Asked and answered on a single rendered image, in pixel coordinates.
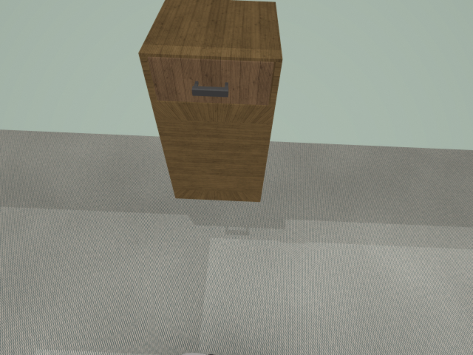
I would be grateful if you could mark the handle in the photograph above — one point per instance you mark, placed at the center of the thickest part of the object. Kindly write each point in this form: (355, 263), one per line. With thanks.
(210, 91)

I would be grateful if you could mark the cabinet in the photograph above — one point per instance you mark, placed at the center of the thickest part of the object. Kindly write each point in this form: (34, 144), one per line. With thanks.
(215, 151)

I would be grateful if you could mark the drawer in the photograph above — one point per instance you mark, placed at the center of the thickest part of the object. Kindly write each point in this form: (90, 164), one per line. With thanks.
(249, 82)

